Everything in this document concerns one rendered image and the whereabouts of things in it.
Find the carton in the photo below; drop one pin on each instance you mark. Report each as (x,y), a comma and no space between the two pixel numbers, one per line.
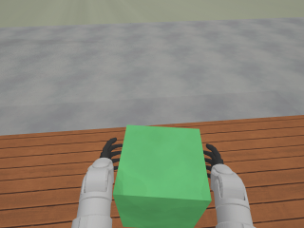
(162,179)

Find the left robot hand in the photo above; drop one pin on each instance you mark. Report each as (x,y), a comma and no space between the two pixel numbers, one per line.
(109,146)

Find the right robot hand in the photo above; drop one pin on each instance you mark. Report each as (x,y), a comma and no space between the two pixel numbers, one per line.
(215,158)

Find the robot right forearm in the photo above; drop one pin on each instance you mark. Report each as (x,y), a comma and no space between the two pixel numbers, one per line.
(231,201)

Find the robot left forearm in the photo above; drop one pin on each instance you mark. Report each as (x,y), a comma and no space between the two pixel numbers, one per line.
(96,196)

